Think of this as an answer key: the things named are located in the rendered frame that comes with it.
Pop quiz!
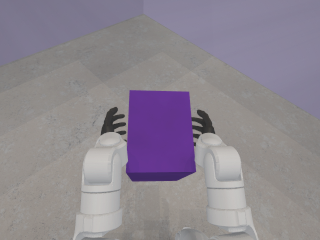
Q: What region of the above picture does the right robot hand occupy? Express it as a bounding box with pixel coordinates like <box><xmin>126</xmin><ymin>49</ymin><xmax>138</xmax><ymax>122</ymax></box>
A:
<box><xmin>191</xmin><ymin>109</ymin><xmax>215</xmax><ymax>146</ymax></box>

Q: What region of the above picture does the carton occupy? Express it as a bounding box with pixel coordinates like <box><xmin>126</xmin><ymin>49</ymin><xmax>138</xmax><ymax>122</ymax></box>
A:
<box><xmin>126</xmin><ymin>90</ymin><xmax>196</xmax><ymax>182</ymax></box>

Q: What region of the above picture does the robot right forearm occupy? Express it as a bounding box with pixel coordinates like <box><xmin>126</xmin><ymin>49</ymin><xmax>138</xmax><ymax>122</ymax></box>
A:
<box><xmin>194</xmin><ymin>133</ymin><xmax>259</xmax><ymax>240</ymax></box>

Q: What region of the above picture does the left robot hand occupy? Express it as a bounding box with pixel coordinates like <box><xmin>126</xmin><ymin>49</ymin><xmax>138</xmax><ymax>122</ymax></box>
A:
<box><xmin>100</xmin><ymin>107</ymin><xmax>127</xmax><ymax>142</ymax></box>

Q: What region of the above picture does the robot left forearm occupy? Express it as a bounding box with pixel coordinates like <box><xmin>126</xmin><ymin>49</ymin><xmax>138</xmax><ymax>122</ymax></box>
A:
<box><xmin>73</xmin><ymin>132</ymin><xmax>128</xmax><ymax>240</ymax></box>

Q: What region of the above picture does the right robot thigh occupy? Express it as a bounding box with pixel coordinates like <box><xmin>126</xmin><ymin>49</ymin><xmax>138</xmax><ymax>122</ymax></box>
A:
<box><xmin>175</xmin><ymin>228</ymin><xmax>209</xmax><ymax>240</ymax></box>

